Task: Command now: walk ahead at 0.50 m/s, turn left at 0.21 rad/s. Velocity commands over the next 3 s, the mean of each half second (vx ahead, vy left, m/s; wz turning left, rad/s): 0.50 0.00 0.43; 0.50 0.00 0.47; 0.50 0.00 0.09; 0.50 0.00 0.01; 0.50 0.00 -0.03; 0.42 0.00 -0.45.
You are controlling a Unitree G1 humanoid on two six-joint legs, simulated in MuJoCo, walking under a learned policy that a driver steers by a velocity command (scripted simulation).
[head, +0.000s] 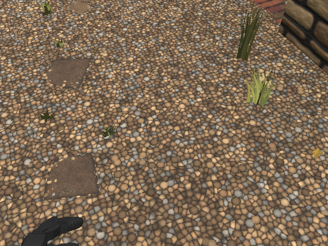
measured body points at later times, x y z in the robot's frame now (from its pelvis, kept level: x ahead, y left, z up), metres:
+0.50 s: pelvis +0.26 +0.04 -0.01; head +0.29 +0.06 +0.44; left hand +0.21 +0.33 -0.14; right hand +0.52 -0.14 -0.09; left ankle +0.36 +0.16 -0.73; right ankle +0.11 -0.11 -0.72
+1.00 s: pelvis +0.55 +0.11 +0.00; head +0.57 +0.12 +0.45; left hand +0.62 +0.43 -0.08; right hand +0.72 -0.13 -0.12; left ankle +0.36 +0.16 -0.72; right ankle +0.70 +0.06 -0.73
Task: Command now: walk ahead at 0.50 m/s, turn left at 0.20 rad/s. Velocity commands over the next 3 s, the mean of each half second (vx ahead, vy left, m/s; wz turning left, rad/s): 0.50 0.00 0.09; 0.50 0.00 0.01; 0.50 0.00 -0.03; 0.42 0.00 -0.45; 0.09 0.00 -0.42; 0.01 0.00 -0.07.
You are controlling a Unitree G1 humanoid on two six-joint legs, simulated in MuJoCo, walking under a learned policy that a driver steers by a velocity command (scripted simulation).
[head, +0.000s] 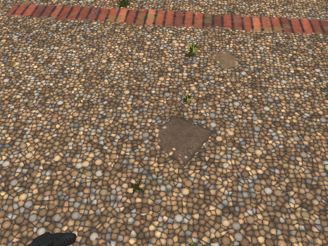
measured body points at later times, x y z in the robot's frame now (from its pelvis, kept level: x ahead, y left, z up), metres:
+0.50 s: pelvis +0.27 +0.02 +0.01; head +0.30 +0.02 +0.45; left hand +0.23 +0.30 -0.13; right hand +0.52 -0.19 -0.06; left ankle +0.40 +0.13 -0.72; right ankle +0.11 -0.11 -0.72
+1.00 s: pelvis +0.53 +0.02 +0.01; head +0.56 +0.02 +0.46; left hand +0.76 +0.25 -0.07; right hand +0.53 -0.27 -0.12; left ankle +0.40 +0.13 -0.72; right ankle +0.70 -0.11 -0.71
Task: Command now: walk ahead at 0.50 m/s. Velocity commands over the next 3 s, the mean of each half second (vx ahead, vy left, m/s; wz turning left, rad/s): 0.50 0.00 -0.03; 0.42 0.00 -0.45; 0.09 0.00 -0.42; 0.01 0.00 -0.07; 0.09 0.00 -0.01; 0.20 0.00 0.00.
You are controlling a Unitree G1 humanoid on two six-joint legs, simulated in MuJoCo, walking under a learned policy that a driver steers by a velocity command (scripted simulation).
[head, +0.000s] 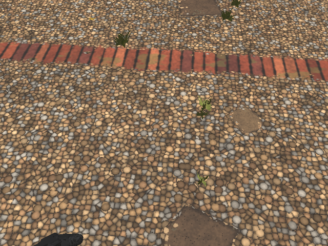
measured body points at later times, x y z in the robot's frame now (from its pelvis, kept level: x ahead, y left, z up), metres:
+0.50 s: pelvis +0.27 -0.01 +0.00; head +0.30 -0.01 +0.45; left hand +0.26 +0.27 -0.13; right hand +0.49 -0.25 -0.08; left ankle +0.44 +0.13 -0.71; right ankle +0.16 -0.12 -0.73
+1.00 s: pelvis +0.52 -0.01 +0.00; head +0.55 -0.03 +0.45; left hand +0.77 +0.19 -0.09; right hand +0.49 -0.30 -0.14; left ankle +0.44 +0.13 -0.73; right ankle +0.63 -0.16 -0.71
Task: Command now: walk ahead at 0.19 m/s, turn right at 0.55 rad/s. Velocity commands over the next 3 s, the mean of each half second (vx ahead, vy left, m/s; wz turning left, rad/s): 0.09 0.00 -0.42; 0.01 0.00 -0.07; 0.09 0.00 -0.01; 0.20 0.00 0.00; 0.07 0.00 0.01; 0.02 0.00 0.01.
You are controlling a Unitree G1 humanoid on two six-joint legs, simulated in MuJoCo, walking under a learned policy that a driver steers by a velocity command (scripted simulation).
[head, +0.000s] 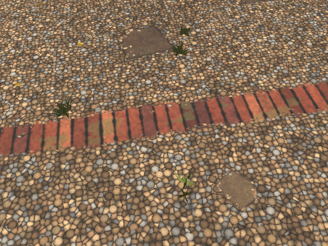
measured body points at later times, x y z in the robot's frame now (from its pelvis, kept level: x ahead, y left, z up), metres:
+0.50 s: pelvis +0.11 +0.00 +0.00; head +0.13 +0.00 +0.45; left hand +0.32 +0.23 -0.10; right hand +0.17 -0.30 -0.12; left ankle +0.15 +0.14 -0.73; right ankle +0.15 -0.10 -0.73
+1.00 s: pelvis +0.15 +0.02 +0.00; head +0.16 +0.02 +0.45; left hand +0.33 +0.25 -0.12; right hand +0.19 -0.26 -0.13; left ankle +0.15 +0.14 -0.73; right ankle +0.15 -0.10 -0.73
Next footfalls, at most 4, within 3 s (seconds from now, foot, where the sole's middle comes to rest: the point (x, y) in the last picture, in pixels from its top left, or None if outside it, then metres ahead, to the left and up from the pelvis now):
0.04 right None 0.19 -0.10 -0.77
0.50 left None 0.19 0.13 -0.77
1.92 left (162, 236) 0.49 0.03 -0.77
2.20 right None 0.37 -0.18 -0.77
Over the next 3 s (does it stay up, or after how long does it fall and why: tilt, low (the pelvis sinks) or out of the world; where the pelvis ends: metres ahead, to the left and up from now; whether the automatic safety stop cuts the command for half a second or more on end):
stays up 0.42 -0.05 0.00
